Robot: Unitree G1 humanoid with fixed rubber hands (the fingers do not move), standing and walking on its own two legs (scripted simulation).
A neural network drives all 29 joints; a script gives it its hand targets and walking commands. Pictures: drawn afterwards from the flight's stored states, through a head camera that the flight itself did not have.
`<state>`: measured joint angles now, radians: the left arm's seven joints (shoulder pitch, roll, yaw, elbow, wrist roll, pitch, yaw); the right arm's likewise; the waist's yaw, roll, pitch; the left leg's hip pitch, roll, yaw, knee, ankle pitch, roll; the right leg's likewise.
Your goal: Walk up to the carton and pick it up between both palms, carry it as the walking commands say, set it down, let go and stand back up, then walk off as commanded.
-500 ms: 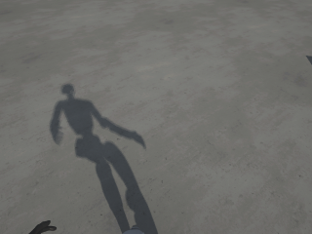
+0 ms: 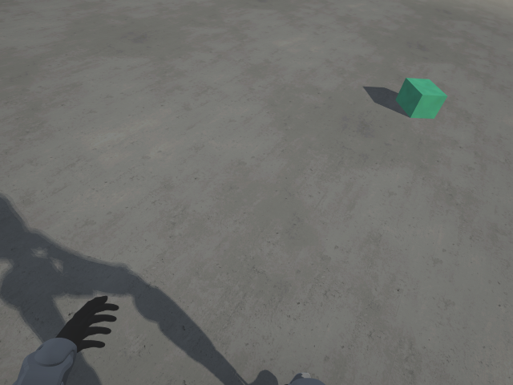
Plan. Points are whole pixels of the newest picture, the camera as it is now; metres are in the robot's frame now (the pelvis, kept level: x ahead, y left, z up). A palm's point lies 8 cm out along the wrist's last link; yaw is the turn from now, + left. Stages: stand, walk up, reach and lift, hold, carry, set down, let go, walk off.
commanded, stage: walk up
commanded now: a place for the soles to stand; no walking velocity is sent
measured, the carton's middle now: (419, 98) +2.40 -1.59 -0.68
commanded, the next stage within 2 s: none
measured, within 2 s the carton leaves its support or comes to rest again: neither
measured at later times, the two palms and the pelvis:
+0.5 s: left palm (115, 262) +0.40 +0.28 -0.10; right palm (417, 213) +0.53 -0.42 -0.07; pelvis +0.37 -0.08 -0.02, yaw -1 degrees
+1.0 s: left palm (233, 110) +0.96 +0.04 -0.07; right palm (472, 202) +0.59 -0.61 -0.08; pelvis +0.67 -0.23 -0.03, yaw -8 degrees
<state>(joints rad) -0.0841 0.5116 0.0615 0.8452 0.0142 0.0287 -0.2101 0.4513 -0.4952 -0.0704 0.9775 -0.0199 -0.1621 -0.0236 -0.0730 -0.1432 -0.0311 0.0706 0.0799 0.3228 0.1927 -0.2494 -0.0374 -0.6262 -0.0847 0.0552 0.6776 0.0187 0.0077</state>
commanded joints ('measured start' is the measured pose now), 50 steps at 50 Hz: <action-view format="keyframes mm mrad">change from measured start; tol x32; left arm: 1 -247 86 8 -134 1 -20 3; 9 332 316 130 -72 6 -30 79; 43 -95 89 62 -136 12 -33 12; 50 287 333 164 -98 15 -35 97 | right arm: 1 -23 -298 -67 -34 -6 13 -1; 50 -83 -221 -14 -142 39 8 -5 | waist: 1 4 223 95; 9 281 -111 -337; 26 -135 299 -195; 50 244 -85 -212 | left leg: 1 42 230 -124 -98 209 173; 6 21 271 -69 81 341 164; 8 -415 155 -55 639 390 113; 10 -835 -73 -345 1060 -213 117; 23 -110 -74 -145 375 267 69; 26 246 246 -651 244 -236 227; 28 113 520 -1046 -5 -566 359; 33 -287 267 -425 14 113 254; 44 -198 221 -188 23 164 170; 50 -853 -28 -344 1036 -239 104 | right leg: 1 -79 8 -93 -120 -47 -8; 5 22 35 -136 -212 -138 -26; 9 1079 -189 424 -295 -625 -220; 22 253 -55 -32 -452 -168 -133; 28 -210 96 159 736 -485 -6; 43 106 -30 -78 -90 -70 4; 47 510 43 -88 -159 -253 -45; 50 868 -265 481 -447 -815 -203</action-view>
